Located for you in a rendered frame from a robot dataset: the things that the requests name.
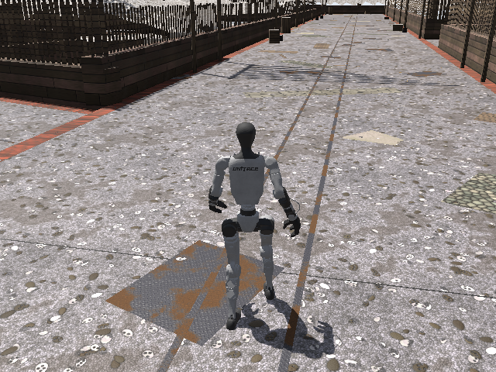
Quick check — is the left robot thigh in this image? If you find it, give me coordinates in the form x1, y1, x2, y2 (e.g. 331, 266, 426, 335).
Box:
222, 218, 241, 278

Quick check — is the robot thigh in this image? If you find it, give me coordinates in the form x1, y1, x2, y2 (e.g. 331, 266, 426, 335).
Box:
222, 218, 241, 278
259, 215, 274, 259

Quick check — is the left robot upper arm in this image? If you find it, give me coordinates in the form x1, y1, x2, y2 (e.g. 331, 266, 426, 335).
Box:
210, 156, 231, 197

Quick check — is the robot right forearm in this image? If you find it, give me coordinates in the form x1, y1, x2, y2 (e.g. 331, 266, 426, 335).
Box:
278, 187, 298, 221

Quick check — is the left robot hand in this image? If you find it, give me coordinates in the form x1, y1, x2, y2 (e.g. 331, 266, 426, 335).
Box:
209, 200, 227, 213

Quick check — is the robot left forearm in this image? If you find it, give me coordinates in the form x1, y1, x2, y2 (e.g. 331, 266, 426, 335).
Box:
208, 186, 219, 206

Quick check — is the right robot thigh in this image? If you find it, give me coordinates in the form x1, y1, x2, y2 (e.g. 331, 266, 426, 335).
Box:
259, 215, 274, 259

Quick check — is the right robot upper arm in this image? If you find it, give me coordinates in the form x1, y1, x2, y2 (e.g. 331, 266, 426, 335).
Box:
262, 156, 285, 199

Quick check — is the right robot hand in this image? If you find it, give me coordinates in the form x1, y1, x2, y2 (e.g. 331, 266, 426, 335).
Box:
283, 217, 301, 237

